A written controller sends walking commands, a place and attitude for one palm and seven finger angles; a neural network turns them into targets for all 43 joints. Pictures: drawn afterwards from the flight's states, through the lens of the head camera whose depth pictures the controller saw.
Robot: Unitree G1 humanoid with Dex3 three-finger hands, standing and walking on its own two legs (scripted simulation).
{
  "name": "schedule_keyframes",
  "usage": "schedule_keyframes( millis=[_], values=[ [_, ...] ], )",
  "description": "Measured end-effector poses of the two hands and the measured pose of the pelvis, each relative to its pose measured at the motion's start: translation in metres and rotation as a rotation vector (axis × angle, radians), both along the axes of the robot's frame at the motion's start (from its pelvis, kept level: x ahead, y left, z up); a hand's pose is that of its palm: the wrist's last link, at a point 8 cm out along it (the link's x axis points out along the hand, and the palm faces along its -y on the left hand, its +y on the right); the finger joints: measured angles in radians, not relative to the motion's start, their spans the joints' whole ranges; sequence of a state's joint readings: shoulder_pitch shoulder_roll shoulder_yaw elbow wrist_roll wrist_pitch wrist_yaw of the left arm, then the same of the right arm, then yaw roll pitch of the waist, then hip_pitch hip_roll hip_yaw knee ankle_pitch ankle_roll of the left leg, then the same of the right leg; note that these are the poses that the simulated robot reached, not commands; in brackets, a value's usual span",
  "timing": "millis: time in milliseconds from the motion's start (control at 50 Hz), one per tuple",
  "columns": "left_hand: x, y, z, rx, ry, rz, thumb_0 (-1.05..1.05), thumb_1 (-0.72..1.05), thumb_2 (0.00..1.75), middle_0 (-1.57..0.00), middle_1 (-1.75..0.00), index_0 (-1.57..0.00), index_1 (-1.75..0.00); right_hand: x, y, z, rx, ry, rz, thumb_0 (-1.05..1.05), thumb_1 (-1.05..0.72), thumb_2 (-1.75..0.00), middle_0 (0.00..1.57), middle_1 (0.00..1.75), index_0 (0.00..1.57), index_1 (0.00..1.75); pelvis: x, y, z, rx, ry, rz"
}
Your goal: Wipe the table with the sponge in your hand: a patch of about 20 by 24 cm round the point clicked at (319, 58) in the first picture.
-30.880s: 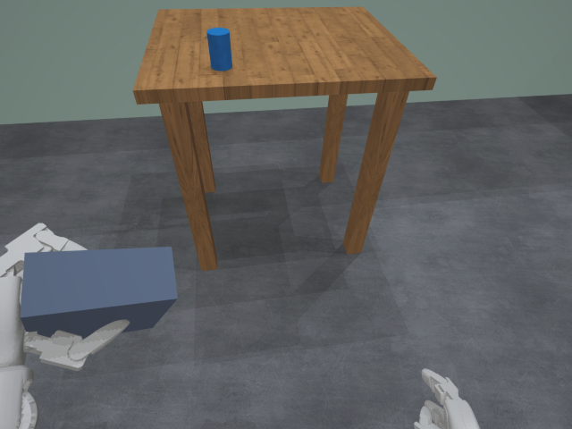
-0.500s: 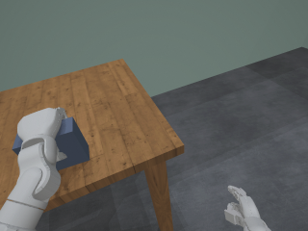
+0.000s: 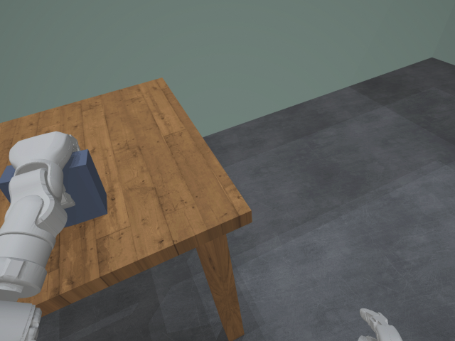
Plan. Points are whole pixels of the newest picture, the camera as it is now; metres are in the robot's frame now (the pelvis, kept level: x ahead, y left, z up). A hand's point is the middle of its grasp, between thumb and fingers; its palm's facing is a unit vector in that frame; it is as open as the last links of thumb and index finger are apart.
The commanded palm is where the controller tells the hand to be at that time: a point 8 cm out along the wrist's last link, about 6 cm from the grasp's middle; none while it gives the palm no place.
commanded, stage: wipe forward along the middle lane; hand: left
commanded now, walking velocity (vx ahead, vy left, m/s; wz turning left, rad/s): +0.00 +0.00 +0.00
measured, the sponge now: (65, 200) +0.33 +0.34 +0.11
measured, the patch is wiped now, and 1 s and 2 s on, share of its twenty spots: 1.00 1.00 1.00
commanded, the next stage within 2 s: slide back across to the first lane in 0.58 s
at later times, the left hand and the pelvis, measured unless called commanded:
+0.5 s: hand (58, 162) +0.38 +0.36 +0.16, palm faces -0.11 +0.01 -0.99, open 9.7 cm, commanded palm +0.37 +0.37 +0.18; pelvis +0.02 -0.03 -0.01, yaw +2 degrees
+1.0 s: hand (43, 158) +0.38 +0.39 +0.16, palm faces -0.03 +0.00 -1.00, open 9.7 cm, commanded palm +0.35 +0.41 +0.21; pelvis +0.02 -0.01 -0.01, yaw +0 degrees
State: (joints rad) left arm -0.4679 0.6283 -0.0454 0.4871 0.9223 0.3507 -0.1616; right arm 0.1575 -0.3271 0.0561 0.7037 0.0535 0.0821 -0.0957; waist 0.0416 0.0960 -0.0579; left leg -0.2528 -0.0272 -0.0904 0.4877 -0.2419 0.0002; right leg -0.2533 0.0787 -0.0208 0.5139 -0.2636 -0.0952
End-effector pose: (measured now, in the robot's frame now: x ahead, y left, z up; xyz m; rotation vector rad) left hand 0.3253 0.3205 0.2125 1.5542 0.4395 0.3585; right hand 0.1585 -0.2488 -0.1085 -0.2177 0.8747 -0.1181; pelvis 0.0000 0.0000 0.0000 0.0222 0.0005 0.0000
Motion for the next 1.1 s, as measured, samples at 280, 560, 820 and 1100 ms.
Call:
schedule_keyframes(
  millis=[280, 560, 820, 1100],
  values=[
    [0.029, 0.016, -0.001, 0.001, 0.035, 0.031, 0.01, -0.58, 1.16, -0.78, -1.35, -0.84, -1.34, 0.001, -0.027, -0.017, -0.012, 0.103, -0.027, 0.01, -0.91, -0.9, 0.2, 0.3, 0.2, 0.3, 0.019, -0.019, -0.005, 0.01, 0.067, 0.01],
    [0.046, 0.028, 0.001, 0.002, 0.064, 0.054, 0.02, -0.58, 1.17, -0.79, -1.34, -0.84, -1.35, 0.001, -0.036, -0.023, -0.019, 0.148, -0.038, 0.01, -0.91, -0.9, 0.2, 0.3, 0.2, 0.3, 0.023, -0.027, -0.008, 0.01, 0.112, 0.03],
    [0.055, 0.037, 0.0, 0.012, 0.059, 0.007, 0.02, -0.58, 1.17, -0.79, -1.35, -0.84, -1.37, -0.036, -0.044, -0.026, -0.033, 0.23, -0.11, 0.0, -0.91, -0.9, 0.2, 0.3, 0.2, 0.3, 0.023, -0.019, -0.008, 0.007, 0.131, 0.007],
    [0.041, 0.074, 0.008, 0.014, -0.012, 0.072, 0.01, -0.55, 1.15, -0.76, -1.38, -0.8, -1.41, -0.025, -0.016, -0.018, -0.026, 0.205, -0.111, 0.01, -0.91, -0.9, 0.2, 0.3, 0.2, 0.3, 0.023, 0.002, -0.004, -0.011, 0.092, 0.003]
  ],
)
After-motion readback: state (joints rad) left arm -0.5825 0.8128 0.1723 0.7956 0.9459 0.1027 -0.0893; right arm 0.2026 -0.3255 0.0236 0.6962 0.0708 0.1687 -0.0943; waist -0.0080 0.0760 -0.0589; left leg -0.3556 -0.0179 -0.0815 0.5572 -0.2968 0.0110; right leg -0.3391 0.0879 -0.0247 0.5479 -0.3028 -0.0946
